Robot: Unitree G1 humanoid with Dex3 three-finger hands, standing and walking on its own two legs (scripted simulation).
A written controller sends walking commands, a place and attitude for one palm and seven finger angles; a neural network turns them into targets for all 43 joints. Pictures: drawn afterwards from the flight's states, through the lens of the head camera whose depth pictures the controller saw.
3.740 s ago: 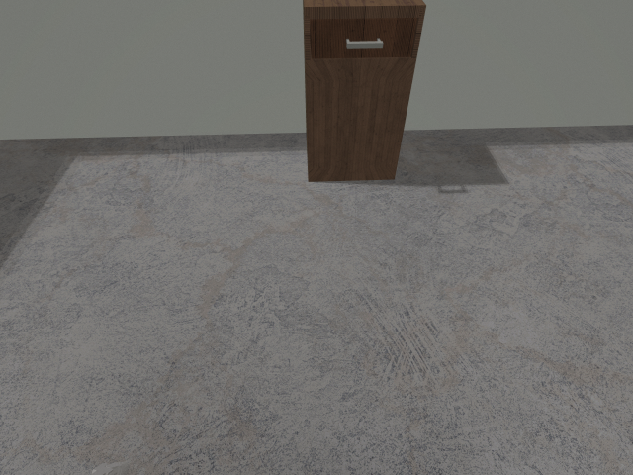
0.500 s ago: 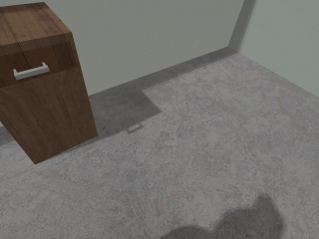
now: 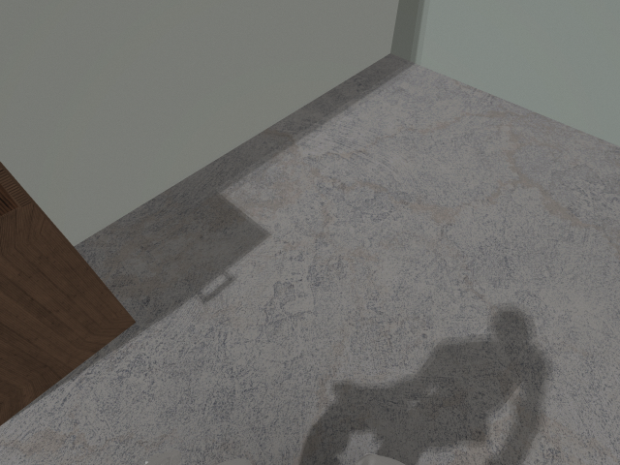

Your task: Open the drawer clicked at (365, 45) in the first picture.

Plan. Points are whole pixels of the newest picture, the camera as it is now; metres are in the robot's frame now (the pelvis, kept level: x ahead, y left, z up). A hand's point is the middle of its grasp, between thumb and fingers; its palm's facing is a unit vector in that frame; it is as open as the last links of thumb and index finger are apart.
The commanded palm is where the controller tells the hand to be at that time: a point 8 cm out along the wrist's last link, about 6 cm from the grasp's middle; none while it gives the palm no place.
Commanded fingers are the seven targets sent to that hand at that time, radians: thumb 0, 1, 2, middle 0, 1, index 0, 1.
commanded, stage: turn to face it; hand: left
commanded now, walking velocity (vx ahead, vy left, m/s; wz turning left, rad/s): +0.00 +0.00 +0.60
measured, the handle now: out of the picture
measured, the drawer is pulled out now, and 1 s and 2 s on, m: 0.00 0.00 0.00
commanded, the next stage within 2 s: take the last steps up to it in 1.42 s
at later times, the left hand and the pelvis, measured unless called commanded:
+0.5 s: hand out of the picture +0.13 +0.25 -0.16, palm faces +0.28 -0.93 -0.23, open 7.4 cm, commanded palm none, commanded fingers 0.00 0.90 0.90 -0.20 -0.30 -0.20 -0.30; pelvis +0.11 +0.03 +0.01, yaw +14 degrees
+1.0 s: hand out of the picture +0.11 +0.17 -0.13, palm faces +0.51 -0.81 -0.27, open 7.4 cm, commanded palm none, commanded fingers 0.00 0.90 0.90 -0.20 -0.30 -0.20 -0.30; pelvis +0.14 -0.04 +0.02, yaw +33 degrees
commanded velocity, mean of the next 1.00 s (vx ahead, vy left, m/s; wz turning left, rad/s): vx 0.00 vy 0.00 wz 0.59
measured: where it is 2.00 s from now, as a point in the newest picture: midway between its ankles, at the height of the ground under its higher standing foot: outside the picture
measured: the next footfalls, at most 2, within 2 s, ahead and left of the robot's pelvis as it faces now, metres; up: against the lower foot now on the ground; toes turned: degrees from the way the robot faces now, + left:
left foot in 0.32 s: +0.19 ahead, +0.14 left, +0.00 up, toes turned +19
right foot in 0.76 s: +0.23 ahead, -0.12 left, +0.00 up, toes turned +20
